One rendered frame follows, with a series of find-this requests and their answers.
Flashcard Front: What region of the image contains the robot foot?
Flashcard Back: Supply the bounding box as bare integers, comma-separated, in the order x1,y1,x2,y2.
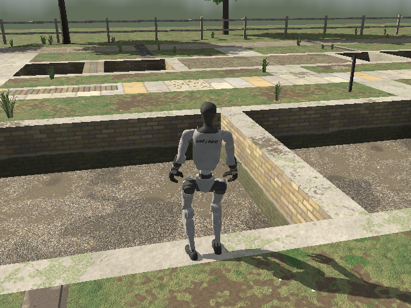
185,244,198,261
212,239,222,255

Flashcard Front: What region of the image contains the robot left forearm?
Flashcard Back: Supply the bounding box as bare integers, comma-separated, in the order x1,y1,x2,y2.
170,154,182,174

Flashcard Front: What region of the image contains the robot left foot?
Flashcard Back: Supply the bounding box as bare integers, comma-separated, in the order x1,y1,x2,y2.
185,244,198,261

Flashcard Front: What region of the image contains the robot right foot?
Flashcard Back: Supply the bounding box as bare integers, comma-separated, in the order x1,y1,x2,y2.
212,239,222,255

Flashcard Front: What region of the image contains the right robot upper arm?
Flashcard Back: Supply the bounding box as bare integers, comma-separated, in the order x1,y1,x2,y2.
221,130,235,166

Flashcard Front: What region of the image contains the robot right forearm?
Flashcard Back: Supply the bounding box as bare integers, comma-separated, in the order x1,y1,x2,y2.
229,156,238,175

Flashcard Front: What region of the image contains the left robot upper arm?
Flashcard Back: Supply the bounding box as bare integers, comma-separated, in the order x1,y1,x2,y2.
176,129,194,164

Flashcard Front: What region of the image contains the robot left hand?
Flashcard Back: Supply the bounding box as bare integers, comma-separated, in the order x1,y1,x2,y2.
169,171,183,183

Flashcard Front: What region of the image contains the robot right hand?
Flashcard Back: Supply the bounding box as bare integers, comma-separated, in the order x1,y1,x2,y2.
223,171,238,182

